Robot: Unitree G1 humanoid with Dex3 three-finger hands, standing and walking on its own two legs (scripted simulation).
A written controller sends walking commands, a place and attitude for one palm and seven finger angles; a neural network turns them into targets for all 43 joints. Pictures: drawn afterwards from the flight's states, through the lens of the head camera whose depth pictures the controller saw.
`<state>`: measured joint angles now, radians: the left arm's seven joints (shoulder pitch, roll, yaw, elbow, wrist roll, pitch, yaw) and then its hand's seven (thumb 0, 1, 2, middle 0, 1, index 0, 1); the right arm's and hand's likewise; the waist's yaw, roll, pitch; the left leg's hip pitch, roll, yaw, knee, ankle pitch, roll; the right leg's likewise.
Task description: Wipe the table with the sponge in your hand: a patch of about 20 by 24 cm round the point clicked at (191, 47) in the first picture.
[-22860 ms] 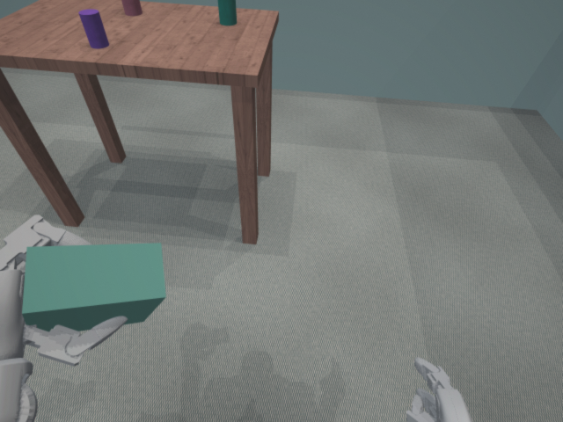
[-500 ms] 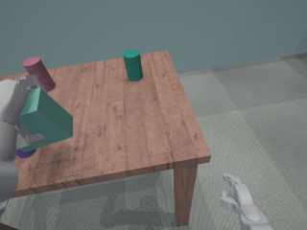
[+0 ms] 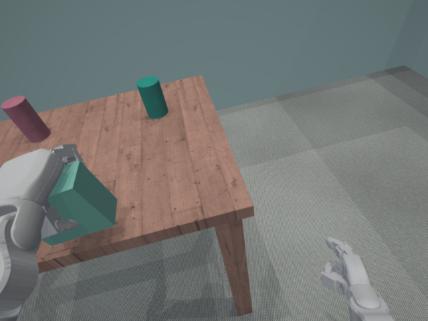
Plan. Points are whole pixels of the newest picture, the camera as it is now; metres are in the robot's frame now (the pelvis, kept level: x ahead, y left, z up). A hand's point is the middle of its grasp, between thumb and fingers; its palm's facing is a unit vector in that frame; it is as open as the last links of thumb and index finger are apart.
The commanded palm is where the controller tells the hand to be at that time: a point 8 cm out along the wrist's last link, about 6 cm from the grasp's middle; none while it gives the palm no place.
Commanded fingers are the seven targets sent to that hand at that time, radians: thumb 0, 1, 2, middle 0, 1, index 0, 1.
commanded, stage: move the sponge above the wiping area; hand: left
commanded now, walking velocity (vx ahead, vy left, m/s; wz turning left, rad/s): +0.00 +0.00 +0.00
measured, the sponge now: (72, 211) +0.24 +0.29 +0.13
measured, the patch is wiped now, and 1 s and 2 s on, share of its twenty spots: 0.00 0.00 0.00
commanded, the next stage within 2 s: none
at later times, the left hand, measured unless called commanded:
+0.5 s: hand (67, 209) +0.24 +0.30 +0.13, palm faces -0.08 -0.12 -0.99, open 10.1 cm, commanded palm +0.21 +0.31 +0.27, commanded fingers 0.00 0.10 1.30 -1.20 -1.60 -1.20 -1.60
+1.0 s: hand (79, 198) +0.26 +0.28 +0.14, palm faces +0.06 -0.17 -0.98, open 10.0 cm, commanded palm +0.23 +0.30 +0.25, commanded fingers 0.00 0.10 1.30 -1.20 -1.60 -1.20 -1.60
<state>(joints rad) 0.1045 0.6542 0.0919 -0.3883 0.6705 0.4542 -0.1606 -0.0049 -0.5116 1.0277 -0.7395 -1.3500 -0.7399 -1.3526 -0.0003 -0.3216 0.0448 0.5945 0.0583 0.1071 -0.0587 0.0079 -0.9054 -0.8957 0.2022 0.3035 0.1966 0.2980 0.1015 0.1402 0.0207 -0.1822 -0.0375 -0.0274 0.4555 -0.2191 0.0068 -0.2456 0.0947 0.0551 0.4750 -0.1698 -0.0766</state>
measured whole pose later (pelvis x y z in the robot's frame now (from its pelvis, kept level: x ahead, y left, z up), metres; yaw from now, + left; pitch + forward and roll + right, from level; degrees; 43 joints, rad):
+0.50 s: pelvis +0.01 +0.02 +0.00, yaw +0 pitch -3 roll +1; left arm 0.15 0.67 0.04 -0.32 0.70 0.36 -0.21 0.00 -0.50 1.01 -0.75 -1.36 -0.75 -1.36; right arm 0.03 -0.34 0.01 0.62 0.04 0.09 -0.09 0.01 -0.91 -0.90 0.20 0.30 0.19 0.30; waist 0.10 0.13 0.04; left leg -0.19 -0.06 -0.02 0.49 -0.25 0.03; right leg -0.25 0.08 0.07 0.52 -0.21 -0.05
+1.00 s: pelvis +0.02 +0.06 +0.00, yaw +0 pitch -4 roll +0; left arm 0.08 0.56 -0.18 -0.49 0.82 0.39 -0.12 -0.01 -0.49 1.02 -0.75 -1.37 -0.76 -1.35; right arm 0.00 -0.27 0.06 0.61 0.02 0.12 -0.04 0.01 -0.90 -0.90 0.20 0.30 0.20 0.30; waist 0.15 0.11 0.06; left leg -0.11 -0.11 -0.02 0.39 -0.22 0.09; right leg -0.18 0.03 0.10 0.44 -0.19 -0.03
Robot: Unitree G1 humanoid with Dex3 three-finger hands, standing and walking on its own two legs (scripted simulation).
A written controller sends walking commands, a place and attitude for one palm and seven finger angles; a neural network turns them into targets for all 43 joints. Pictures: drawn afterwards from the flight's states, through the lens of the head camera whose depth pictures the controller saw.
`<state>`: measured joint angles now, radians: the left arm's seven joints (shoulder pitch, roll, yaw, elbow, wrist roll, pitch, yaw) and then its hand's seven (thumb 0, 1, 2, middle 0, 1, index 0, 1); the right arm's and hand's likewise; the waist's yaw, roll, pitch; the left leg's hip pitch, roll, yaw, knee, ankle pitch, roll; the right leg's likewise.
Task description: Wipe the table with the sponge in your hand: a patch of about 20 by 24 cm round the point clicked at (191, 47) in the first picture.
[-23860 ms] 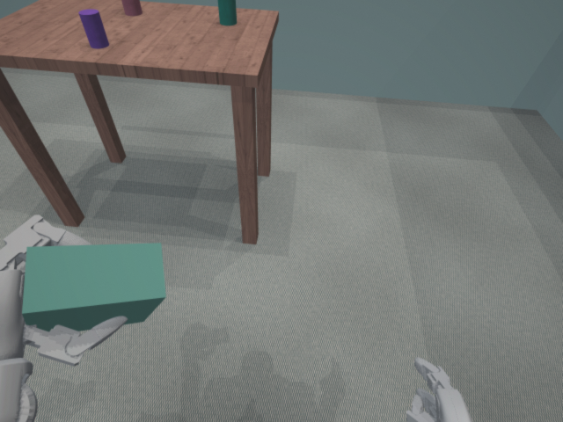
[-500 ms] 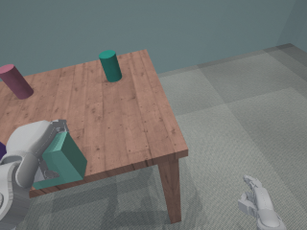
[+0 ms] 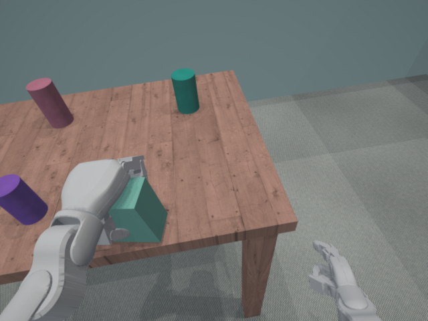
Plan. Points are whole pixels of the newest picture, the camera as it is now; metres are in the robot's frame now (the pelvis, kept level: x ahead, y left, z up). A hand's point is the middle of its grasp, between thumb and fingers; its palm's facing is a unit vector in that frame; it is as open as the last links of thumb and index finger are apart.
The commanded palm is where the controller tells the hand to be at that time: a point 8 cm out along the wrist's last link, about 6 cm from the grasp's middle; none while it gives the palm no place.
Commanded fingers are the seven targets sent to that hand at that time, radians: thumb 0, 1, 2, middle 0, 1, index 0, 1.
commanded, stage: move the sponge above the wiping area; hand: left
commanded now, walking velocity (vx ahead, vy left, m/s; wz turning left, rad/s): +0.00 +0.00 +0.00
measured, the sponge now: (125, 217) +0.24 +0.22 +0.09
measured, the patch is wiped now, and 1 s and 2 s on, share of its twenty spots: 0.00 0.00 0.00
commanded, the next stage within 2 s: none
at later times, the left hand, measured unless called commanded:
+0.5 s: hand (119, 176) +0.27 +0.22 +0.16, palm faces +0.14 +0.00 -0.99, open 10.0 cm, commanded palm +0.23 +0.23 +0.23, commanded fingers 0.00 0.10 1.30 -1.20 -1.60 -1.20 -1.60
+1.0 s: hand (97, 169) +0.26 +0.24 +0.19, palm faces +0.18 +0.04 -0.98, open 10.0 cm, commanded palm +0.22 +0.24 +0.23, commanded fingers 0.00 0.10 1.30 -1.20 -1.60 -1.20 -1.60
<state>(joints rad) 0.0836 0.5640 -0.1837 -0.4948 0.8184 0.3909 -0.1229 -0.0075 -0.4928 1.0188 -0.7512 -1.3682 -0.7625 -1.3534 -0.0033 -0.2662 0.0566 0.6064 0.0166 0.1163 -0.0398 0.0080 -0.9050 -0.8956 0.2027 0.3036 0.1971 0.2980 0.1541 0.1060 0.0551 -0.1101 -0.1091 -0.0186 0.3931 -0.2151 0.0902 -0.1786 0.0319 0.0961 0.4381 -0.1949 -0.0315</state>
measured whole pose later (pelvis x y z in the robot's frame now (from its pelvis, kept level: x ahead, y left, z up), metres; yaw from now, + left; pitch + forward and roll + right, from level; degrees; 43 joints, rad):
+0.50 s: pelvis +0.01 -0.04 +0.00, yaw -1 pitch -4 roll +1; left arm 0.01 0.65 -0.12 -0.34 0.85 0.40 -0.07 -0.01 -0.51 1.02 -0.77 -1.36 -0.78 -1.35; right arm 0.01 -0.28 0.05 0.64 0.02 0.17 -0.04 0.01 -0.91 -0.90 0.20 0.30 0.20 0.30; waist 0.14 0.11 0.03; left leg -0.09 -0.06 -0.02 0.38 -0.23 0.04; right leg -0.17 0.08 0.10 0.43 -0.19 -0.05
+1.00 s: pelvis +0.00 -0.07 +0.00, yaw +0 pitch -4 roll +1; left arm -0.03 0.69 0.07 -0.13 0.78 0.26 -0.05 0.00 -0.50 1.02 -0.76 -1.37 -0.77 -1.35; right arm 0.04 -0.29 0.01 0.68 0.04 0.11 -0.08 0.01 -0.91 -0.90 0.20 0.30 0.20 0.30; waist 0.12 0.12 0.01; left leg -0.12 -0.03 -0.05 0.44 -0.25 0.00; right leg -0.17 0.12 0.06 0.45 -0.20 -0.09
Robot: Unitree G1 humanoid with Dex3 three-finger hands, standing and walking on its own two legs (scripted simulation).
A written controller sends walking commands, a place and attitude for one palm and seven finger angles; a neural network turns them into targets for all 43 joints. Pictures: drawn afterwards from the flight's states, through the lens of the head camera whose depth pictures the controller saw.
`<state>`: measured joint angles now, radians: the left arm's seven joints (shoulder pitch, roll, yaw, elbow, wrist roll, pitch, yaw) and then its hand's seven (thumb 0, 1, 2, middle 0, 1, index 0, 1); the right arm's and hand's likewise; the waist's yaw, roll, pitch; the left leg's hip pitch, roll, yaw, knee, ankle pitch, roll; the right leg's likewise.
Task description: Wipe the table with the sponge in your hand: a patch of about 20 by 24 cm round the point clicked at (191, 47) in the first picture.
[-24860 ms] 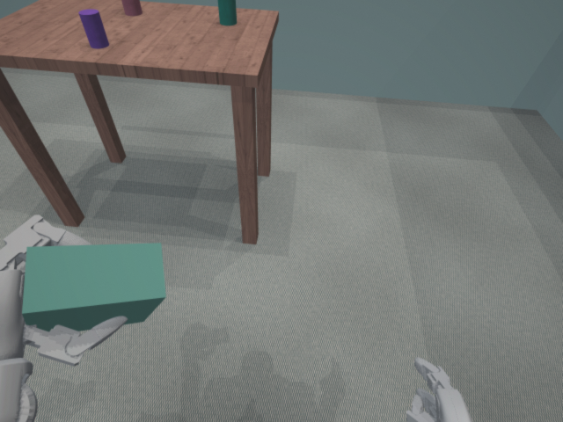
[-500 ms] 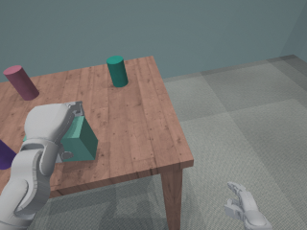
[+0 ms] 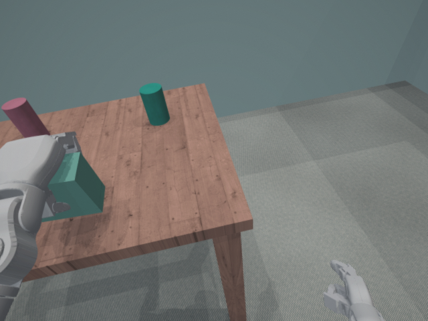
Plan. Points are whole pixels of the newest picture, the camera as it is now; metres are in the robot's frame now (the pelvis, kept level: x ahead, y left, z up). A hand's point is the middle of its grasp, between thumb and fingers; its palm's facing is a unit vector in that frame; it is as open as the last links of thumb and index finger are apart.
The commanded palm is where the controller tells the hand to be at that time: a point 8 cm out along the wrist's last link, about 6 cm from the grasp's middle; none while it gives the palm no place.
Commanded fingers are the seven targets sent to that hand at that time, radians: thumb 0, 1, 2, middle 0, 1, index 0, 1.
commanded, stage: move the sponge above the wiping area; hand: left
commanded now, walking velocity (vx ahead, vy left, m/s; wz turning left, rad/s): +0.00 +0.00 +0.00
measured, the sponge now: (62, 194) +0.26 +0.33 +0.14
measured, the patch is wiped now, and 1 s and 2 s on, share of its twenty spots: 0.00 0.00 0.00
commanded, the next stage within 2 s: none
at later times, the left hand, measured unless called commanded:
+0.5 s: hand (42, 172) +0.26 +0.33 +0.20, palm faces +0.23 -0.02 -0.97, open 10.0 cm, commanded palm +0.22 +0.31 +0.24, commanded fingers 0.00 0.10 1.30 -1.20 -1.60 -1.20 -1.60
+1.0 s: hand (49, 177) +0.26 +0.32 +0.19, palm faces +0.20 -0.11 -0.97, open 10.0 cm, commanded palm +0.22 +0.30 +0.24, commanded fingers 0.00 0.10 1.30 -1.20 -1.60 -1.20 -1.60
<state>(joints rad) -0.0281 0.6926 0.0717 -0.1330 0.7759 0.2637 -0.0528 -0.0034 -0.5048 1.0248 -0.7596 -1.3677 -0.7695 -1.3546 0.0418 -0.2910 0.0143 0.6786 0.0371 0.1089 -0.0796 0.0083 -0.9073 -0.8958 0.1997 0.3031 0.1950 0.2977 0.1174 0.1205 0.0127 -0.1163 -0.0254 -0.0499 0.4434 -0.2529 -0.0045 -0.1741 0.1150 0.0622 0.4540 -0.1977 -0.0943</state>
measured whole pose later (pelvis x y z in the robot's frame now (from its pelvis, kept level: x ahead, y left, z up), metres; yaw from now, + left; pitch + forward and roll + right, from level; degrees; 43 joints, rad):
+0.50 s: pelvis -0.01 +0.03 +0.00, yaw +0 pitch -4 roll +1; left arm -0.05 0.64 0.06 -0.17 0.78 0.35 -0.05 0.00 -0.51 1.03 -0.76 -1.37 -0.77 -1.36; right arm 0.03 -0.26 0.04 0.65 0.05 0.14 -0.05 0.01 -0.91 -0.90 0.20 0.30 0.20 0.30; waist 0.11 0.12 0.00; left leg -0.12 -0.07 -0.03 0.40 -0.22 0.04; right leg -0.18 0.07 0.09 0.43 -0.18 -0.05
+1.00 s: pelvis +0.00 +0.05 +0.01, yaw -1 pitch -3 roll +0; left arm 0.01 0.57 0.02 -0.33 0.79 0.50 -0.11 0.00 -0.51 1.03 -0.76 -1.37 -0.76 -1.36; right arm 0.00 -0.27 0.06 0.62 0.05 0.17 -0.01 0.01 -0.91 -0.90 0.20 0.30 0.20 0.30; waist 0.12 0.13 0.00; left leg -0.09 -0.08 -0.02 0.35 -0.20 0.06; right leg -0.16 0.06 0.10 0.40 -0.17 -0.03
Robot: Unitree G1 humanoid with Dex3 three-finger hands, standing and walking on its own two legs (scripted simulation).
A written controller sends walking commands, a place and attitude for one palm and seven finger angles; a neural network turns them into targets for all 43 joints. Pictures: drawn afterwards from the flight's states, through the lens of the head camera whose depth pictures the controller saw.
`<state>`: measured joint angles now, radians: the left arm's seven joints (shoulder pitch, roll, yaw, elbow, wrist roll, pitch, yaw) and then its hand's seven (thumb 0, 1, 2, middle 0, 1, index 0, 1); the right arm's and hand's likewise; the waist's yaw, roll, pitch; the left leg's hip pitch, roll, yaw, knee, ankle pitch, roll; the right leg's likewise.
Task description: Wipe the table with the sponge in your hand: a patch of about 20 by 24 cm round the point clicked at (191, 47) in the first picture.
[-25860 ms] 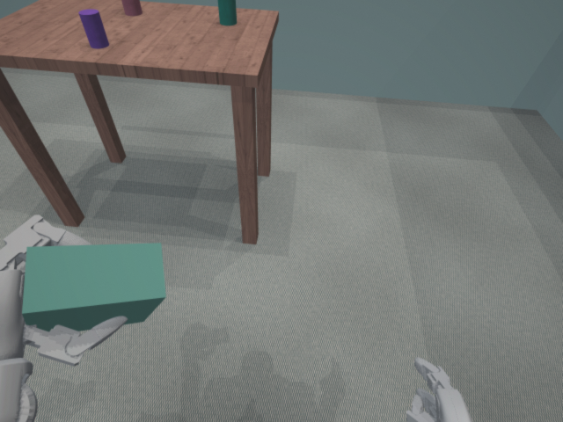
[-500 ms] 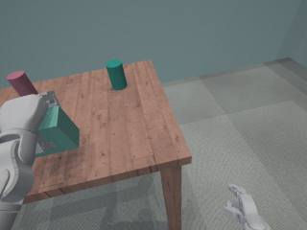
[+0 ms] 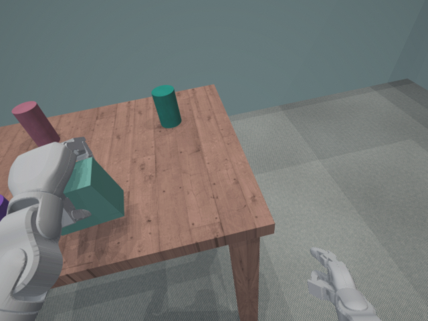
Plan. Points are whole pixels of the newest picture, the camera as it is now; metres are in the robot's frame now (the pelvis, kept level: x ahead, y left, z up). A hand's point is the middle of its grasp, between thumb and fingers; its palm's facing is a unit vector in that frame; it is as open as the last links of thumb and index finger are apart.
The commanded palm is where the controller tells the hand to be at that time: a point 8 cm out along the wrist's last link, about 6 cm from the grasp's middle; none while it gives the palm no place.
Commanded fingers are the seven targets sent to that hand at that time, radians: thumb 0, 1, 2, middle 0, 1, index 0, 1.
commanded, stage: move the sponge above the wiping area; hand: left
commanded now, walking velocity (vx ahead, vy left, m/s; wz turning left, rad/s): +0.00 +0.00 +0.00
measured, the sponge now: (82, 203) +0.26 +0.29 +0.12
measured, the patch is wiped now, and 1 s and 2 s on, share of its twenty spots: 0.00 0.00 0.00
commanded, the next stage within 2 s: lower the sponge onto the table in 1.66 s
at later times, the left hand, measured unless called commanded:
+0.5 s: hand (85, 201) +0.24 +0.26 +0.15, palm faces +0.04 -0.10 -0.99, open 10.0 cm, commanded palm +0.21 +0.26 +0.23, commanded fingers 0.00 0.10 1.30 -1.20 -1.60 -1.20 -1.60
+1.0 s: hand (89, 203) +0.25 +0.26 +0.14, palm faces -0.06 -0.06 -1.00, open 10.0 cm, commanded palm +0.22 +0.27 +0.23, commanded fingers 0.00 0.10 1.30 -1.20 -1.60 -1.20 -1.60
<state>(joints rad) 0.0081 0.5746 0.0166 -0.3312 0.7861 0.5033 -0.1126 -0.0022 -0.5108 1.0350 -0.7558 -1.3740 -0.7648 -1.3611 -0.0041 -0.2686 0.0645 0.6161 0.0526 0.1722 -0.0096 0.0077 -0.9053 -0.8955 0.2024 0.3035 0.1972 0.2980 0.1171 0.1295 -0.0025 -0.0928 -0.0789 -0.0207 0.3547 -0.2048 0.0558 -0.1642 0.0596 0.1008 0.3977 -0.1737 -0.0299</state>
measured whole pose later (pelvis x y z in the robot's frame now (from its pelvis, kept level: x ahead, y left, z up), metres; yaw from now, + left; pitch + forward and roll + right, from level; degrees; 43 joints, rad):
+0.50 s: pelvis +0.00 -0.02 +0.00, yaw +0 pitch -3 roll +1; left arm 0.07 0.61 0.00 -0.30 0.78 0.52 -0.18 0.00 -0.52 1.04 -0.76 -1.38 -0.77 -1.37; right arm 0.00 -0.30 0.06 0.62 0.05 0.17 -0.03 0.01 -0.91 -0.90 0.20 0.30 0.20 0.30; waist 0.10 0.14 0.01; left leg -0.11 -0.06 -0.03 0.38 -0.22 0.03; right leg -0.19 0.08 0.09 0.44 -0.19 -0.06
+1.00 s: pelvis -0.01 -0.03 +0.00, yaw +1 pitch -4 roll +1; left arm -0.02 0.64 -0.02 -0.15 0.79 0.39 -0.22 0.00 -0.52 1.04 -0.76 -1.38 -0.77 -1.36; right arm 0.03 -0.31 0.05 0.64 0.04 0.13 -0.08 0.01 -0.91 -0.90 0.20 0.30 0.20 0.30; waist 0.08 0.14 0.02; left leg -0.12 -0.06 -0.04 0.41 -0.22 0.02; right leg -0.19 0.08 0.07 0.45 -0.19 -0.06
